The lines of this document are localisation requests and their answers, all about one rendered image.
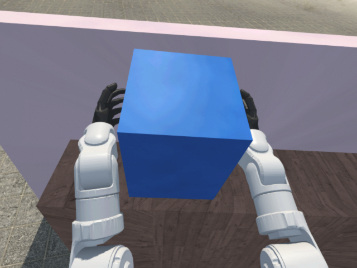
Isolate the carton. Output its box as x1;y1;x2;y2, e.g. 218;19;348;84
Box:
117;49;253;200

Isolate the left robot upper arm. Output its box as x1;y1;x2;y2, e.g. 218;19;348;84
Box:
71;245;134;268

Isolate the left robot forearm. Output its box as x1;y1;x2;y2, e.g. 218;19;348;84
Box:
69;122;124;268

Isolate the right robot upper arm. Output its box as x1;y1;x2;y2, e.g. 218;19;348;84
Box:
260;241;327;268

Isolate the right robot hand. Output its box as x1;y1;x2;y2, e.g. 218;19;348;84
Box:
240;89;259;130

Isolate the right robot forearm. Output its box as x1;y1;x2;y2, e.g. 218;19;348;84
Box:
238;129;329;268

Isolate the left robot hand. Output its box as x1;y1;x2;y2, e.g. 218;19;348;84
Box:
92;83;126;127

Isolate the pedestal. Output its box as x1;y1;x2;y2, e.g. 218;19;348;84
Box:
36;140;357;268

